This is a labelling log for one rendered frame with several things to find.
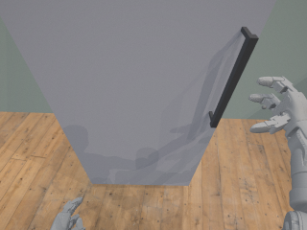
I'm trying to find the handle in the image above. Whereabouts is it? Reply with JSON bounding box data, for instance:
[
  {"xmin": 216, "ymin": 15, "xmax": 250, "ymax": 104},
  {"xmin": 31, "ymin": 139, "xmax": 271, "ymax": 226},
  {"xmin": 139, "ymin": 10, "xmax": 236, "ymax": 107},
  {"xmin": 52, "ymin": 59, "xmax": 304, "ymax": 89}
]
[{"xmin": 208, "ymin": 26, "xmax": 259, "ymax": 128}]

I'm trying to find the robot right hand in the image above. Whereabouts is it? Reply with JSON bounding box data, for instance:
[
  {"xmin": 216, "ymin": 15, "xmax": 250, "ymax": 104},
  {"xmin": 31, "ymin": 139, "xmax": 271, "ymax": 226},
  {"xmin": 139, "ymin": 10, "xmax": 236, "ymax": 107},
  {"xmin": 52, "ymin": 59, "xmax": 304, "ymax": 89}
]
[{"xmin": 248, "ymin": 76, "xmax": 307, "ymax": 135}]

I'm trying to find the right robot forearm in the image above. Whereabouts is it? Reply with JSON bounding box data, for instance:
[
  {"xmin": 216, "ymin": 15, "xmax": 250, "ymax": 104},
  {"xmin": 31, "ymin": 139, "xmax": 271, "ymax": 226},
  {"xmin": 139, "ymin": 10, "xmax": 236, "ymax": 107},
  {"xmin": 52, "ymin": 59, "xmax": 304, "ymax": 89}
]
[{"xmin": 284, "ymin": 120, "xmax": 307, "ymax": 214}]

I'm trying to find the fridge door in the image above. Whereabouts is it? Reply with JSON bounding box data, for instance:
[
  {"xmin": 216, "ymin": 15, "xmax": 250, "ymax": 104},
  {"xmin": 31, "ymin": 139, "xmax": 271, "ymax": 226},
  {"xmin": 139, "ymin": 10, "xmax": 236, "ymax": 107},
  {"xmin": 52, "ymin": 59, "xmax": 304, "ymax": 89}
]
[{"xmin": 0, "ymin": 0, "xmax": 276, "ymax": 186}]

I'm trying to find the robot right upper arm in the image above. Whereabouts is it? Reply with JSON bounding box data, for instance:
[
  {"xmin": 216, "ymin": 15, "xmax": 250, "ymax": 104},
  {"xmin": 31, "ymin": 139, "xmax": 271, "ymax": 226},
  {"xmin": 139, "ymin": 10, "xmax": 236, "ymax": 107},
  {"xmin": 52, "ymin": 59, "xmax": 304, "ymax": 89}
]
[{"xmin": 281, "ymin": 210, "xmax": 307, "ymax": 230}]

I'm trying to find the robot left hand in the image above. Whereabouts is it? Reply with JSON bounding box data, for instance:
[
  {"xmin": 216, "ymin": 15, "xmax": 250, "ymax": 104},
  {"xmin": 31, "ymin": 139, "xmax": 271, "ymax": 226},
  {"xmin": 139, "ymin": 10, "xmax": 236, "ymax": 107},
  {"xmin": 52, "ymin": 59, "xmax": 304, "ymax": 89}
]
[{"xmin": 50, "ymin": 196, "xmax": 86, "ymax": 230}]

